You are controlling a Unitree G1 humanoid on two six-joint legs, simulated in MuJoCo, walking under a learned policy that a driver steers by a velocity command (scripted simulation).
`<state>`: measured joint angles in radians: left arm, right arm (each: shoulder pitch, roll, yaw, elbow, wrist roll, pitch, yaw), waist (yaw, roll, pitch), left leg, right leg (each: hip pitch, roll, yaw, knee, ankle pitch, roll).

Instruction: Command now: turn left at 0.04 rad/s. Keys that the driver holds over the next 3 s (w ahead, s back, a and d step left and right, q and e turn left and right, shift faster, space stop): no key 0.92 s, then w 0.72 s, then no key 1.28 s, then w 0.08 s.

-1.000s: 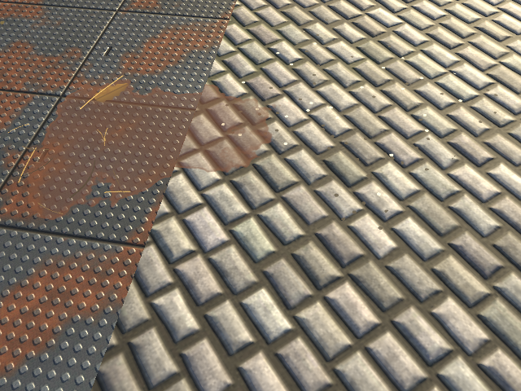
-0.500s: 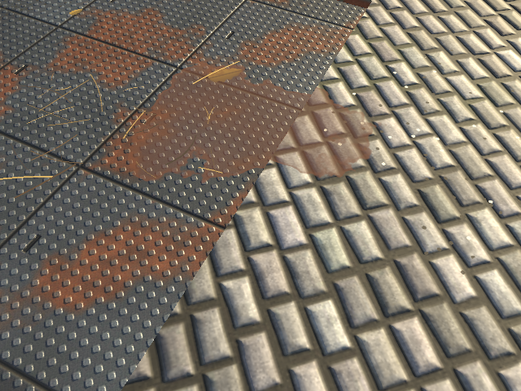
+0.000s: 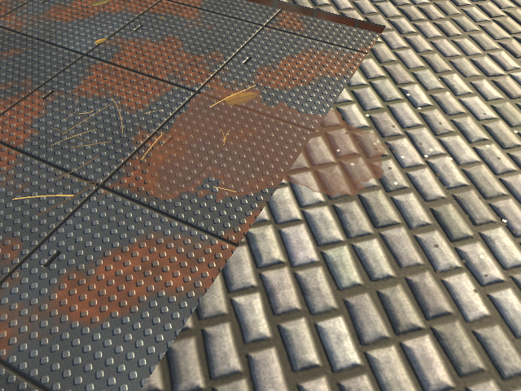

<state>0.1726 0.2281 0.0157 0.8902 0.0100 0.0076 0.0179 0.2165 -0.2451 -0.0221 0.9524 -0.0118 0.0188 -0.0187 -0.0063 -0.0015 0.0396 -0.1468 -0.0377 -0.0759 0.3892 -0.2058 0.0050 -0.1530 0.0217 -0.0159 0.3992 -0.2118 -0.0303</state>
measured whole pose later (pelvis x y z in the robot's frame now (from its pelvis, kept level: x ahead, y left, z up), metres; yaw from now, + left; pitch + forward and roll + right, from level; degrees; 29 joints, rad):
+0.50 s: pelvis +0.00 +0.01 +0.00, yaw -1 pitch -2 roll +0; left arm 0.26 0.20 0.00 1.09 0.01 0.00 0.03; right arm 0.23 -0.20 0.01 1.13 -0.01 0.00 -0.03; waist 0.01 0.00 0.03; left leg -0.15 -0.04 -0.07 0.37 -0.19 0.01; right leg -0.16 0.02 0.00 0.38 -0.19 -0.02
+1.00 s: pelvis +0.01 +0.00 +0.00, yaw -1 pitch -1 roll +0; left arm 0.30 0.16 0.00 1.14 0.01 0.00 0.04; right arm 0.29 -0.16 0.01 1.16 -0.01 0.00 -0.04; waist 0.00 0.00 0.01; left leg -0.16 -0.04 -0.06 0.42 -0.25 0.02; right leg -0.17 0.03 0.00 0.42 -0.24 -0.03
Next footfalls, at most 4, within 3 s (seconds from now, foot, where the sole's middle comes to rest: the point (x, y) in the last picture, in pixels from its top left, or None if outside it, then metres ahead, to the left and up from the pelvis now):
1.64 right None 0.43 -0.05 -0.78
2.10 left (227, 385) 0.54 0.12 -0.78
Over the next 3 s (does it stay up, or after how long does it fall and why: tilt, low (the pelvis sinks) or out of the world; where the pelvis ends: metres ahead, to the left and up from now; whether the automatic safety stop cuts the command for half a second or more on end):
stays up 0.48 0.03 0.00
